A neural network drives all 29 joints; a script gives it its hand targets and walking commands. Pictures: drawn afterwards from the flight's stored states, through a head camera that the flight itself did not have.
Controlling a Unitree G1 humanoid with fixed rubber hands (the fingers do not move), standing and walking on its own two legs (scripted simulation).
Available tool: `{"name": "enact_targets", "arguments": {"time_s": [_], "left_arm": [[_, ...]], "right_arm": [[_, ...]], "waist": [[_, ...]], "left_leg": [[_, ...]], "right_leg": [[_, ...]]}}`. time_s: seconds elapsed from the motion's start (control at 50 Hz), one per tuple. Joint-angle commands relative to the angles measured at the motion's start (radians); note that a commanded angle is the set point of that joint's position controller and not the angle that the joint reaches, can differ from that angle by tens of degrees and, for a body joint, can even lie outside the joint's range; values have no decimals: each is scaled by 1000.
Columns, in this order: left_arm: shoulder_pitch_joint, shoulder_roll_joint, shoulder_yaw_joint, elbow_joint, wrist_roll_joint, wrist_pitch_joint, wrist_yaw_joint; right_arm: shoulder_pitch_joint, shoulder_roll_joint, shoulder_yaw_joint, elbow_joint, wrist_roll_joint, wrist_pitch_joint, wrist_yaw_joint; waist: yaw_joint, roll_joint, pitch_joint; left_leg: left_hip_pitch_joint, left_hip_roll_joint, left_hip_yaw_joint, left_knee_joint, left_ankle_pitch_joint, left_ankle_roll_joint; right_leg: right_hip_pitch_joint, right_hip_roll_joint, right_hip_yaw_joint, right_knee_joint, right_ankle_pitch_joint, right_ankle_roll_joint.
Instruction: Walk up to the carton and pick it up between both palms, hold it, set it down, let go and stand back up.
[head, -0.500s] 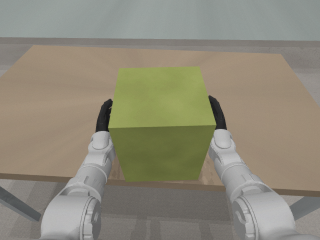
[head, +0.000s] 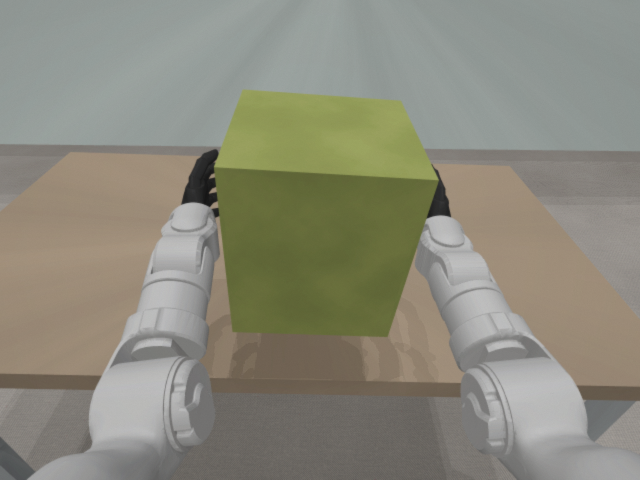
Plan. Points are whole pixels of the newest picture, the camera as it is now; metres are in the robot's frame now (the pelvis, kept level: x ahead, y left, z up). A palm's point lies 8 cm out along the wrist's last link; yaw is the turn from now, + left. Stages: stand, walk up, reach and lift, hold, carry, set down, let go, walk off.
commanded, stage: reach and lift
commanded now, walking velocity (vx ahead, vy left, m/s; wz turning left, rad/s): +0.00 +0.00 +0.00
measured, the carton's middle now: (316, 216) +0.41 +0.00 +0.19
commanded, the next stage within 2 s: hold in 1.38 s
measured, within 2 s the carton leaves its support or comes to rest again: neither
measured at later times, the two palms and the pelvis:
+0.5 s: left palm (189, 213) +0.39 +0.16 +0.21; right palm (429, 219) +0.38 -0.14 +0.20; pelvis -0.02 +0.01 +0.00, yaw +1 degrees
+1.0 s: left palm (206, 197) +0.40 +0.14 +0.22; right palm (447, 206) +0.39 -0.17 +0.22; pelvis +0.01 +0.00 +0.00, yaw +1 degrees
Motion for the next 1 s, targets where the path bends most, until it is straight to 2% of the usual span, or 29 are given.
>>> {"name": "enact_targets", "arguments": {"time_s": [0.0,0.06,0.1,0.12,0.16,0.2,0.24,0.26,0.3,0.32,0.36,0.38,0.44,0.48,0.52,0.54,0.6,0.62,0.64,0.68,0.7,0.76,0.78,0.84,0.88,0.9,0.92,0.94,0.98], "left_arm": [[-774,-716,-328,-157,-49,-43,-130],[-793,-733,-346,-187,-50,-29,-118],[-888,-748,-368,-180,-59,-32,-105],[-962,-773,-437,-278,-105,-42,-91],[-985,-767,-457,-261,-133,-37,-84],[-958,-785,-459,-252,-131,-18,-70],[-994,-778,-472,-242,-141,-13,-56],[-1009,-805,-503,-274,-183,-12,-51],[-1001,-817,-520,-327,-175,10,-42],[-972,-806,-488,-235,-179,12,-39],[-965,-820,-542,-353,-213,27,-23],[-932,-816,-532,-335,-201,41,-26],[-866,-790,-494,-315,-175,96,-38],[-810,-788,-479,-328,-160,115,-44],[-816,-763,-479,-358,-182,117,-59],[-751,-770,-482,-325,-176,144,-72],[-807,-785,-574,-513,-225,148,-66],[-835,-779,-593,-532,-242,149,-64],[-850,-759,-578,-557,-247,149,-72],[-805,-760,-594,-569,-231,178,-71],[-810,-773,-610,-601,-244,179,-71],[-829,-752,-624,-700,-249,205,-71],[-786,-703,-557,-600,-218,237,-82],[-800,-689,-556,-635,-228,248,-94],[-816,-714,-586,-713,-233,245,-94],[-780,-696,-583,-705,-228,257,-95],[-798,-730,-603,-743,-258,253,-92],[-785,-680,-554,-664,-230,270,-99],[-767,-698,-565,-674,-209,291,-109]], "right_arm": [[-934,657,222,-285,-4,-76,131],[-942,656,190,-264,-20,-81,146],[-981,655,132,-182,-46,-78,166],[-1003,693,149,-221,-24,-85,179],[-1017,710,164,-211,5,-70,173],[-1036,685,164,-232,1,-54,178],[-1099,700,197,-274,30,-45,193],[-1107,711,202,-300,36,-31,189],[-1071,699,190,-293,37,-15,199],[-1109,673,186,-264,48,-2,194],[-1099,695,235,-331,87,5,195],[-1067,676,234,-326,98,11,185],[-1009,664,248,-254,144,67,163],[-1001,671,280,-308,166,84,157],[-960,694,316,-338,193,120,136],[-1032,693,328,-413,215,124,126],[-1041,723,433,-581,277,144,111],[-987,737,444,-538,304,173,103],[-1011,747,477,-623,309,184,94],[-963,758,500,-639,330,217,75],[-1001,752,516,-727,335,222,73],[-948,744,510,-720,346,262,70],[-920,712,481,-654,335,291,61],[-927,747,501,-708,341,311,51],[-948,770,540,-775,384,314,53],[-926,748,540,-774,372,320,47],[-971,748,559,-856,401,316,44],[-950,725,527,-772,367,339,36],[-940,709,495,-780,349,343,37]], "waist": [[3,7,-420],[-15,37,-409],[-10,86,-402],[-29,92,-450],[-54,104,-473],[-53,122,-519],[-17,122,-544],[-63,123,-591],[-55,165,-621],[-49,146,-550],[-46,166,-667],[-58,169,-648],[-53,147,-522],[-33,99,-510],[-46,33,-457],[-17,51,-460],[-35,62,-617],[-61,79,-578],[-46,23,-635],[-46,52,-598],[-49,18,-635],[-31,50,-606],[-30,15,-513],[-42,-24,-570],[-25,15,-628],[-40,28,-616],[-36,2,-651],[-46,-1,-559],[-43,26,-542]], "left_leg": [[58,-85,46,-47,223,7],[74,-80,48,-57,200,-10],[10,-78,55,-89,15,4],[24,-72,35,-82,28,-1],[44,-74,34,-75,31,0],[52,-76,35,-68,21,-8],[1,-61,20,-84,-59,12],[-2,-64,5,-87,-56,21],[14,-64,-1,-86,-32,1],[-7,-52,-8,-99,-83,8],[60,-56,-21,-62,25,-3],[59,-66,-2,-53,79,-10],[96,-74,-8,-42,111,-19],[84,-80,1,-45,137,-10],[63,-94,5,-35,199,-7],[24,-98,14,-24,195,-7],[101,-107,-4,16,338,-20],[112,-109,-7,25,360,-29],[101,-118,-9,28,369,-20],[110,-116,-17,26,379,-20],[99,-117,-20,33,383,-18],[85,-116,-25,16,367,-20],[62,-114,-23,-5,296,-18],[52,-124,-18,-9,273,-6],[61,-127,-17,11,356,-15],[70,-127,-25,9,355,-18],[68,-127,-29,21,398,-29],[39,-120,-25,-1,335,-18],[47,-122,-24,-2,316,-18]], "right_leg": [[223,49,-14,-25,145,22],[203,53,-25,-25,83,14],[148,40,-25,-30,-83,13],[163,42,-24,-13,-46,14],[144,42,-33,-8,-57,17],[147,49,-31,1,-68,11],[124,48,-21,11,-111,24],[140,48,-34,26,-66,28],[146,55,-9,41,-51,23],[108,53,-6,39,-103,21],[122,61,5,42,-21,17],[143,59,0,52,30,18],[99,62,14,3,-7,8],[126,63,26,-9,22,12],[166,71,27,-8,91,23],[188,62,46,-5,113,20],[243,79,37,30,242,28],[220,75,44,31,273,28],[248,76,37,45,328,40],[266,71,46,47,356,53],[265,81,37,54,376,57],[242,78,57,55,363,59],[245,76,55,40,323,57],[303,73,60,53,375,69],[338,77,68,75,477,70],[325,81,61,67,475,74],[346,83,62,80,506,67],[320,81,62,62,455,64],[316,76,78,49,388,55]]}}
